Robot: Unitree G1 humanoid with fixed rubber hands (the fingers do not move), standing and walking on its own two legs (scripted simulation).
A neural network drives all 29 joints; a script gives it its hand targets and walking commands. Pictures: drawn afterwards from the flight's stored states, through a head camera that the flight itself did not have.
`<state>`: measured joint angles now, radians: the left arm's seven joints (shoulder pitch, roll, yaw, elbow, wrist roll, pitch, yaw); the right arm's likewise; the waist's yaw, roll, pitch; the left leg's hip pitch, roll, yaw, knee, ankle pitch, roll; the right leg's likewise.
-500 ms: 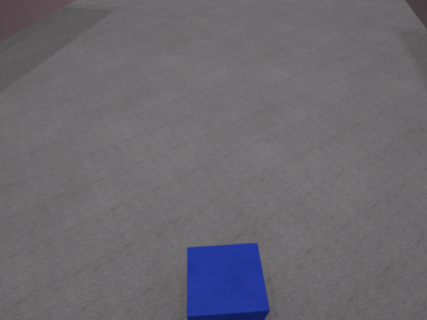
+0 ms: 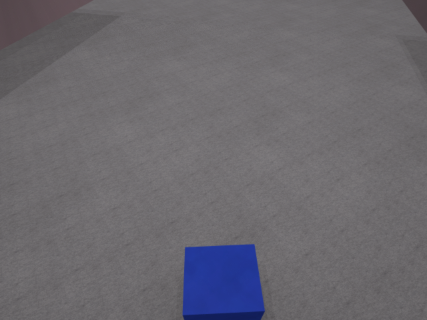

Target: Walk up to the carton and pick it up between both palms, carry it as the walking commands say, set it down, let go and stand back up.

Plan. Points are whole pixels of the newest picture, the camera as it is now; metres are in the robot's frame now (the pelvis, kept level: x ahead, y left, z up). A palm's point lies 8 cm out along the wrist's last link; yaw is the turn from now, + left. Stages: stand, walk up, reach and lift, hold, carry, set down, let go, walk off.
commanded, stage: walk up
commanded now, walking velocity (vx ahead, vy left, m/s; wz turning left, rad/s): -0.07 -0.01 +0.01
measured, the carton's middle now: (221, 286) +0.41 +0.00 -0.66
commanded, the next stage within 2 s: none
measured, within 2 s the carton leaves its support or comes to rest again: neither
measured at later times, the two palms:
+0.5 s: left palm out of the picture -0.01 +0.19 -0.15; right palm out of the picture -0.02 -0.22 -0.16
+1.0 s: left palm out of the picture -0.01 +0.20 -0.16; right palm out of the picture +0.00 -0.22 -0.16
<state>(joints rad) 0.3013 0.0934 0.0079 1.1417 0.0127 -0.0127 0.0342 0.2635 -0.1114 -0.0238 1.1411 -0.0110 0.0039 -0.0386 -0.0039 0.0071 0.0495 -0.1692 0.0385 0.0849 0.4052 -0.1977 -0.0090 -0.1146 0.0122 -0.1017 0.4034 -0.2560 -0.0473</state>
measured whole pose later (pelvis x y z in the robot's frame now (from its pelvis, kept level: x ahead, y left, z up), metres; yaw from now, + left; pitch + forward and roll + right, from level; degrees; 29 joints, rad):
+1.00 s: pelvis -0.01 -0.01 -0.01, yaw +0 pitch -1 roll +0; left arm 0.26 0.13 0.03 1.09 0.02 0.01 0.04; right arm 0.23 -0.12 -0.03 1.10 -0.01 0.01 -0.05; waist -0.01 0.00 0.07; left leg -0.28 0.07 0.06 0.55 -0.25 -0.03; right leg -0.21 0.03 -0.12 0.52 -0.30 -0.07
